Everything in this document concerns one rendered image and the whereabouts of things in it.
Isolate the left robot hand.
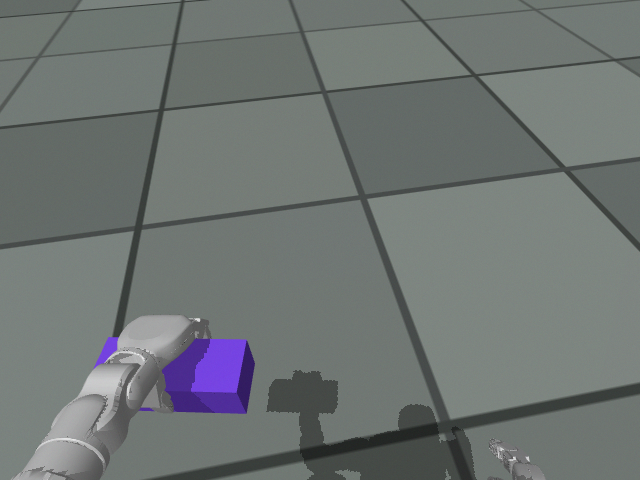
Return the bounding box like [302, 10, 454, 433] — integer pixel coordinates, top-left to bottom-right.
[117, 315, 212, 413]

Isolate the right robot hand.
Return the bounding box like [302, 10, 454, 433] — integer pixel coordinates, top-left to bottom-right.
[487, 439, 546, 480]

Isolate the carton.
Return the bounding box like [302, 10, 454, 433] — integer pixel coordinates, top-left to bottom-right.
[94, 337, 255, 414]

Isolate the left robot arm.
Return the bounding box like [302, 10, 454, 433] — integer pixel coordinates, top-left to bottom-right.
[10, 347, 159, 480]

